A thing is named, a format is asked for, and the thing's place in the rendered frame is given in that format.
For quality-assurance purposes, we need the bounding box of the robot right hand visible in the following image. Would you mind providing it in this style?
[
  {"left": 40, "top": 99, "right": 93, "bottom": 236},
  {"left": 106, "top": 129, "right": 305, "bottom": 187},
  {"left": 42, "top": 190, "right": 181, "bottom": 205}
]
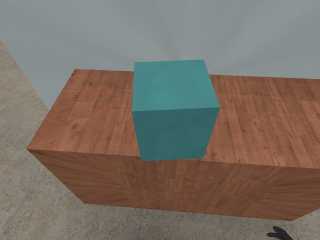
[{"left": 267, "top": 226, "right": 293, "bottom": 240}]

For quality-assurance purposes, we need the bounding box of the carton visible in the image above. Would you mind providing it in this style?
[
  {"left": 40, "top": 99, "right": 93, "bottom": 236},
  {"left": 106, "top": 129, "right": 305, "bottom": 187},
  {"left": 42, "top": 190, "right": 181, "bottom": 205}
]
[{"left": 132, "top": 59, "right": 220, "bottom": 162}]

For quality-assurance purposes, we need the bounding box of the pedestal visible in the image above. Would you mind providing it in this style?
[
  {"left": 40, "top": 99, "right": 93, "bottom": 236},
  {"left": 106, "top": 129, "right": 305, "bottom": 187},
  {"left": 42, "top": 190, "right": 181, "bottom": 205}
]
[{"left": 26, "top": 69, "right": 320, "bottom": 221}]

